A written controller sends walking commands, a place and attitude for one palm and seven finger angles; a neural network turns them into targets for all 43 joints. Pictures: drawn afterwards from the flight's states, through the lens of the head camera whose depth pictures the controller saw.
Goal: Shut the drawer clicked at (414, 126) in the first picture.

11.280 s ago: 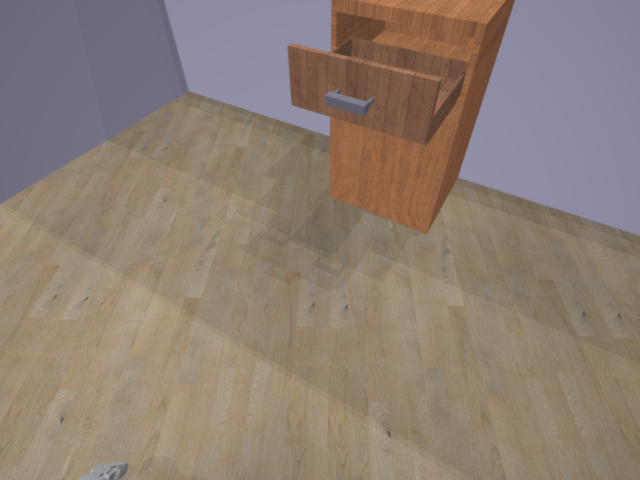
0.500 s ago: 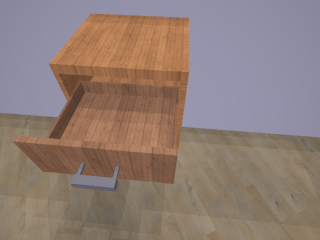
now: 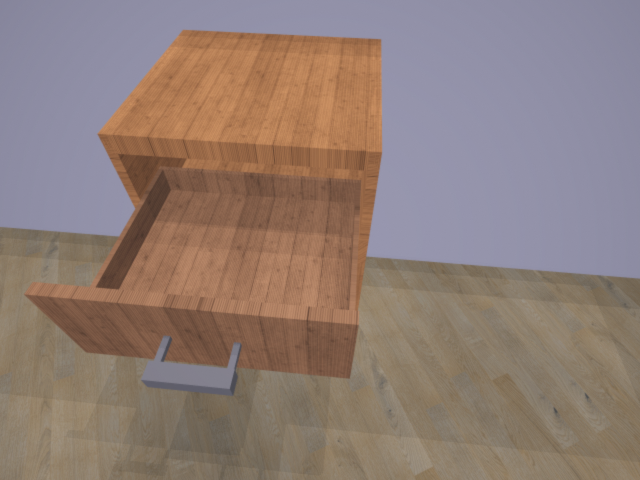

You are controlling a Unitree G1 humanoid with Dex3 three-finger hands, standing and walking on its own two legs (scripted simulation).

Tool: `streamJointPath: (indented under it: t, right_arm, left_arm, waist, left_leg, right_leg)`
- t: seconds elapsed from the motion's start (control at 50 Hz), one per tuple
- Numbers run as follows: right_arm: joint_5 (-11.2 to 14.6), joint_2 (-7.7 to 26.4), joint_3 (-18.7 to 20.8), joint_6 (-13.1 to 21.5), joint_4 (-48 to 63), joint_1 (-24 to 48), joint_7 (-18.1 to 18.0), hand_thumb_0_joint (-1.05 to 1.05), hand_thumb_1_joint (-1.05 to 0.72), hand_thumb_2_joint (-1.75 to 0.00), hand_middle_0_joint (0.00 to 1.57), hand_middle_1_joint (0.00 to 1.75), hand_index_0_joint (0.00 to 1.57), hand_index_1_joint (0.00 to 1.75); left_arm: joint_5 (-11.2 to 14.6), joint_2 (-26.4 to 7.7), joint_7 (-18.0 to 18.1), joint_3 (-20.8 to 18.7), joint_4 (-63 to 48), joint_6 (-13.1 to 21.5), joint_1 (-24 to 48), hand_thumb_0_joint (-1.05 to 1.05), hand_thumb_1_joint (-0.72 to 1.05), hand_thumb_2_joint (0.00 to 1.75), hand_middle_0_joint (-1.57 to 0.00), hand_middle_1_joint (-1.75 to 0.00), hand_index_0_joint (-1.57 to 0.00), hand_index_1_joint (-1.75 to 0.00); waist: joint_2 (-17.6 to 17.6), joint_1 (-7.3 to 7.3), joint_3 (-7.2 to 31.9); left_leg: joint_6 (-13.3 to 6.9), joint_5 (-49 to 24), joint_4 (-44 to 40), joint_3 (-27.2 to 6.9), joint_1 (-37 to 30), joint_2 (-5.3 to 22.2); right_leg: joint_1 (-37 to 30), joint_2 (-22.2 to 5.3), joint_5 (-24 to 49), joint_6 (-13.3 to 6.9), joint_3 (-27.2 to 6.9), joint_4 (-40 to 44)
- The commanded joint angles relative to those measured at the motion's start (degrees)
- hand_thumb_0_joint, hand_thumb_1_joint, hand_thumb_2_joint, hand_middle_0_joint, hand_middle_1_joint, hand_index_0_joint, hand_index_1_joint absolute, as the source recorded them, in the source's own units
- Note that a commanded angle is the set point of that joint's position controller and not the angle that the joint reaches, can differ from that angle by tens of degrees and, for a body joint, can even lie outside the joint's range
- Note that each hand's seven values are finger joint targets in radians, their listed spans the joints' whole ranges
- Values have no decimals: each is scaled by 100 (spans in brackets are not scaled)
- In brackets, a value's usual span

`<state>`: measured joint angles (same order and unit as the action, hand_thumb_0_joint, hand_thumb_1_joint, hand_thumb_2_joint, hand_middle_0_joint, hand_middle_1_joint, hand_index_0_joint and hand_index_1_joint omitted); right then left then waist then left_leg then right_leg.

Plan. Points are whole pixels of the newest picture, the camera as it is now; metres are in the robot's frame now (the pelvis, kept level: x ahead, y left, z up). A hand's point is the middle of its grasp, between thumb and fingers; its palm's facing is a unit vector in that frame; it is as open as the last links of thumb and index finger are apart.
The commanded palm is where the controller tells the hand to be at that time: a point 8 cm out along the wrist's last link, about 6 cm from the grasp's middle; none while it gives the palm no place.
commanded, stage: look again from close up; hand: left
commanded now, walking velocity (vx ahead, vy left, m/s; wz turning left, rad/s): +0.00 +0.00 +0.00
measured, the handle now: (195, 362) +0.28 +0.19 -0.05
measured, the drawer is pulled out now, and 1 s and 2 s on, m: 0.30 0.28 0.28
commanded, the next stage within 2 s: raise the hand and make a fist in 0.46 s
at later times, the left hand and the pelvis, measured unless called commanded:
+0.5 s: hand out of the picture +0.02 +0.16 -0.17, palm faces +0.01 -0.98 -0.20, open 7.3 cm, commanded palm none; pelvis +0.01 -0.01 +0.00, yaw +0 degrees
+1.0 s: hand out of the picture +0.12 +0.15 -0.03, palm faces +0.02 -1.00 -0.05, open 6.0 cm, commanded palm +0.10 +0.22 -0.03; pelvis -0.04 -0.02 -0.08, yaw +1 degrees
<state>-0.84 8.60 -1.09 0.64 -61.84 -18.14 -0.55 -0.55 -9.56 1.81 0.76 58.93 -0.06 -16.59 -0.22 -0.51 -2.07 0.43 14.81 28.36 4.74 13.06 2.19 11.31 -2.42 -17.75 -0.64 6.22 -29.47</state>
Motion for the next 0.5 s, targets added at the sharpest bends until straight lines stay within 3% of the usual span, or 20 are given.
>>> streamJointPath:
  t: [0.0, 0.2, 0.28, 0.4, 0.48]
  right_arm:
    - [31, 548, 148, 95, 160, -228, -58, 0, -90, -90, 20, 30, 20, 30]
    - [35, 526, 150, 84, 47, -98, -76, 0, -90, -90, 20, 30, 20, 30]
    - [38, 549, 150, 93, 42, -64, -79, 0, -90, -90, 20, 30, 20, 30]
    - [38, 537, 143, 82, 4, -19, -83, 0, -90, -90, 20, 30, 20, 30]
    - [37, 540, 140, 86, -10, -48, -80, 0, -90, -90, 20, 30, 20, 30]
  left_arm:
    - [2, -619, 43, -149, -162, 114, -266, 0, 90, 90, -20, -30, -20, -30]
    - [-5, -585, 49, -135, -27, 121, -331, 0, 90, 90, -20, -30, -20, -30]
    - [-12, -599, 56, -137, -21, 149, -367, 0, 90, 90, -20, -30, -20, -30]
    - [-7, -605, 44, -130, 3, 121, -326, 0, 90, 90, -20, -30, -20, -30]
    - [-12, -603, 51, -137, 8, 139, -368, 0, 90, 90, -20, -30, -20, -30]
  waist:
    - [39, 57, -21]
    - [17, 58, -116]
    - [68, 57, 61]
    - [-1, 75, -148]
    - [73, 77, -11]
  left_leg:
    - [-239, -1186, -475, -445, -165, 425]
    - [-220, -1171, -575, -395, -313, 440]
    - [-197, -1346, -499, -382, -416, 445]
    - [-195, -1204, -629, -374, -367, 453]
    - [-185, -1219, -583, -376, -412, 451]
  right_leg:
    - [64, -460, 1180, -152, -548, 562]
    - [72, -481, 1296, -154, -584, 716]
    - [-54, -523, 1606, -161, -594, 724]
    - [32, -494, 1402, -154, -586, 805]
    - [-47, -521, 1479, -165, -607, 829]
